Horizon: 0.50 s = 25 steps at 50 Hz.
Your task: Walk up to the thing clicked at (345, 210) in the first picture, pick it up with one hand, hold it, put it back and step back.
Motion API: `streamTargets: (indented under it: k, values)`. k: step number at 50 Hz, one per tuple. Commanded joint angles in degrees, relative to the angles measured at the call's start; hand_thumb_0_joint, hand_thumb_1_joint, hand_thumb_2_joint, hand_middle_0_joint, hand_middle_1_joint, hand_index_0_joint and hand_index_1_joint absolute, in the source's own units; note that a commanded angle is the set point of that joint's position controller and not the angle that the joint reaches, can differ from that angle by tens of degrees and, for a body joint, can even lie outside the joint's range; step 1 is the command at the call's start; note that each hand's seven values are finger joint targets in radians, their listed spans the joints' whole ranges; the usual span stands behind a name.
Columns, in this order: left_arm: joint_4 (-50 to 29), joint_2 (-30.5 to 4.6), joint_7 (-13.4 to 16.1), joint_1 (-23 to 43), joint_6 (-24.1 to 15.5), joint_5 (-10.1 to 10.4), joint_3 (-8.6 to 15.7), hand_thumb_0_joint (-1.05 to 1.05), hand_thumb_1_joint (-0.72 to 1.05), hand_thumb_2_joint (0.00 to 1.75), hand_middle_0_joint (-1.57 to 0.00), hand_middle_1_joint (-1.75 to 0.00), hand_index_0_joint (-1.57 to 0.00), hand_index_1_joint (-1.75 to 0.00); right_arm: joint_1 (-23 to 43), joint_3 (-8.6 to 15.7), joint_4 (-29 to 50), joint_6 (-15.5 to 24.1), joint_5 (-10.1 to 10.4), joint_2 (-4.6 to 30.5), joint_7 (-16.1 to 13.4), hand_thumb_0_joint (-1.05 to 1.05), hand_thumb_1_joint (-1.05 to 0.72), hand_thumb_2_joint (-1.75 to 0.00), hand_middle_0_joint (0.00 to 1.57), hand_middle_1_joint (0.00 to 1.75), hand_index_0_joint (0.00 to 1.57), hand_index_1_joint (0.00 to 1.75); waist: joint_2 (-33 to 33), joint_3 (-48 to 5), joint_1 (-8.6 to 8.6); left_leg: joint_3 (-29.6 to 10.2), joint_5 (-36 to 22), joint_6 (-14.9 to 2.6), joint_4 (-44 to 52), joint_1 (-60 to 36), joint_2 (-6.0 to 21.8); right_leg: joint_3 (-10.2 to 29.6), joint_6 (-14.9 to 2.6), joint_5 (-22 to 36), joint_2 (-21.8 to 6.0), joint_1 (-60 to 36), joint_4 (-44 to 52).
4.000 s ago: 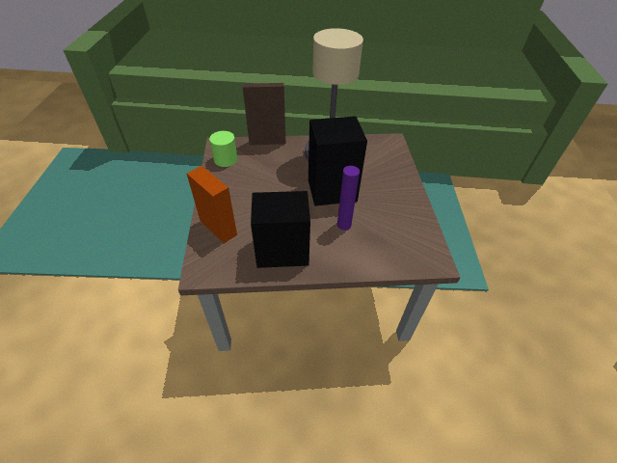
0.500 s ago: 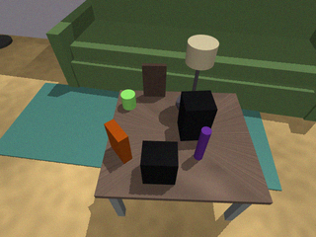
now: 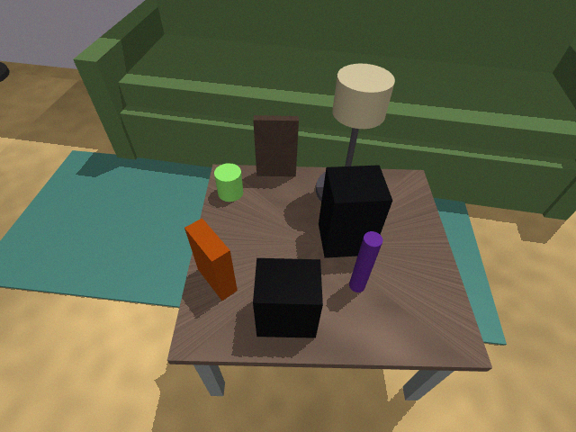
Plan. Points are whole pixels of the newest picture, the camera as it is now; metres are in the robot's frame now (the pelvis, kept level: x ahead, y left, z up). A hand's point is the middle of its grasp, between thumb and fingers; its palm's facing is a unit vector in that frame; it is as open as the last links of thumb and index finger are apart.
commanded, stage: walk up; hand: right
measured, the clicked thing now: (364, 264) +0.52 -0.18 -0.24
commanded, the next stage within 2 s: stand in 0.18 s
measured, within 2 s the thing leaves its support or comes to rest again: neither
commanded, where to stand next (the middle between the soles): +0.03 +0.01 m, yaw -1 degrees
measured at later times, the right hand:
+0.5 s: hand out of the picture +0.08 -0.26 -0.16, palm faces -0.02 +0.94 -0.34, open 7.4 cm
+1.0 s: hand out of the picture +0.08 -0.26 -0.16, palm faces -0.02 +0.94 -0.34, open 7.4 cm
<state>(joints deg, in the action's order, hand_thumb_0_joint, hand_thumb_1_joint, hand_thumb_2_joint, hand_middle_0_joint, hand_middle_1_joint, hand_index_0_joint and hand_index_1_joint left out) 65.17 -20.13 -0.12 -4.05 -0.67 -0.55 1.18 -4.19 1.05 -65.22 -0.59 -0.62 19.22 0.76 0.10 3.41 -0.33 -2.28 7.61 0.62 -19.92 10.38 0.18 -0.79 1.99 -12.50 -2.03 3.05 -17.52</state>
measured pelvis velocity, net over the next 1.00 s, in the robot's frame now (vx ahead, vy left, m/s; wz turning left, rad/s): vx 0.01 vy -0.01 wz -0.01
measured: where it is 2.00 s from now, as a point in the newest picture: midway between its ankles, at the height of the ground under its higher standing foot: outside the picture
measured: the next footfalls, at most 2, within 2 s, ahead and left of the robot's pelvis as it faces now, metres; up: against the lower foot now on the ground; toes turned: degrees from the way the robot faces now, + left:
none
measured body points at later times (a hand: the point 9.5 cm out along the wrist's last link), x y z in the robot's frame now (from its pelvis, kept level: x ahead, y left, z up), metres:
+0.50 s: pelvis +0.00 -0.01 +0.00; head +0.01 -0.01 +0.45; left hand +0.07 +0.30 -0.13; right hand +0.08 -0.31 -0.13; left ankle +0.04 +0.12 -0.75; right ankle -0.03 -0.14 -0.75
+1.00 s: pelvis +0.01 -0.01 +0.00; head +0.02 -0.01 +0.45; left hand +0.08 +0.29 -0.13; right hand +0.08 -0.31 -0.13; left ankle +0.04 +0.12 -0.75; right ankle -0.03 -0.14 -0.75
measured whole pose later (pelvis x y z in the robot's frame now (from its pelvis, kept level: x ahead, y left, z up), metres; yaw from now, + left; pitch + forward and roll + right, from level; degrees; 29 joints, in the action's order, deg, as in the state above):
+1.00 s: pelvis +0.01 -0.01 +0.00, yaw -1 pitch -2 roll +0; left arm 63.0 -20.3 -0.5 -7.4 -0.5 -0.3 0.4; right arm -6.2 0.1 -64.5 0.3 -0.7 20.0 0.4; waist 0.1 3.4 0.0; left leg -2.0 8.2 1.4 -19.9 9.7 0.9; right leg -0.5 1.2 -13.5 -1.3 3.0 -18.6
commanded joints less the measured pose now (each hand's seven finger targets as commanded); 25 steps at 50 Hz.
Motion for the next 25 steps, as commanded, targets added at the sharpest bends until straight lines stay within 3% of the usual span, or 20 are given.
streamTargets:
  k: [1,7,11,18,25]
  values:
    - [-3.23,-12.04,0.79,2.05,-1.05,-0.22,2.05,0.0,0.9,0.9,-0.2,-0.3,-0.2,-0.3,3.38,1.91,3.68,1.46,0.29,12.37,-0.66,0.0,-0.9,-0.9,0.2,0.3,0.2,0.3,1.47,-5.54,0.25,-5.28,-6.05,-1.62,3.3,-2.14,6.12,2.45,-2.34,4.67,-4.71,0.41,3.01]
    - [-3.39,-12.19,0.69,1.71,-0.94,-0.3,2.31,0.0,0.9,0.9,-0.2,-0.3,-0.2,-0.3,2.31,1.95,3.34,1.56,0.26,12.62,-0.75,0.0,-0.9,-0.9,0.2,0.3,0.2,0.3,1.31,-6.25,0.14,-5.62,-4.72,-1.81,3.38,-1.92,6.19,2.4,-2.6,3.47,-4.66,-0.2,2.78]
    - [-3.78,-12.26,0.55,-0.25,-1.07,-0.17,1.93,0.0,0.9,0.9,-0.2,-0.3,-0.2,-0.3,1.5,1.84,3.44,2.28,0.06,13.12,-1.05,0.0,-0.9,-0.9,0.2,0.3,0.2,0.3,-0.78,-6.96,0.31,-4.94,-10.7,-1.74,1.71,-5.49,6.78,3.48,-2.56,7.1,-5.94,1.85,2.41]
    - [-4.01,-12.17,0.48,-1.23,-0.92,-0.06,1.63,0.0,0.9,0.9,-0.2,-0.3,-0.2,-0.3,1.5,1.66,3.56,2.2,0.2,12.81,-0.9,0.0,-0.9,-0.9,0.2,0.3,0.2,0.3,-0.03,-3.8,0.11,-5.0,-5.19,-1.45,2.81,-3.92,6.46,3.59,-2.61,1.98,-5.48,3.99,3.27]
    - [-4.72,-12.5,0.56,-1.44,-0.99,-0.14,1.67,0.0,0.9,0.9,-0.2,-0.3,-0.2,-0.3,1.1,1.5,4.01,2.32,0.21,13.04,-0.98,0.0,-0.9,-0.9,0.2,0.3,0.2,0.3,0.25,-5.04,0.19,-4.54,-8.44,-1.66,1.99,-4.85,6.56,3.79,-2.6,5.28,-5.68,3.22,2.53]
